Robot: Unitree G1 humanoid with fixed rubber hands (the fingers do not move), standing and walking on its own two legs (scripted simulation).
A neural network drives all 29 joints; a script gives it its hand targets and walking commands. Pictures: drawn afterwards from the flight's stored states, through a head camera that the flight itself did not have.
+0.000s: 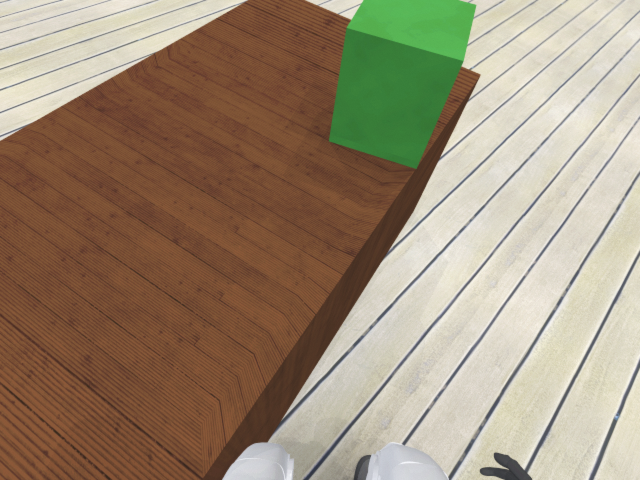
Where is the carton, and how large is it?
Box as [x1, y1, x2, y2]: [329, 0, 475, 168]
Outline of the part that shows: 363,0 346,28 329,141 416,168 463,61 475,5 459,0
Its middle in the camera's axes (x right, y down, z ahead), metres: +0.16 -0.33 +0.79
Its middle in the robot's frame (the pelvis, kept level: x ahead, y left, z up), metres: +0.82 -0.12 +0.00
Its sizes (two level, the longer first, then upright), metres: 0.210 0.200 0.250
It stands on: a pedestal, 0.62 m high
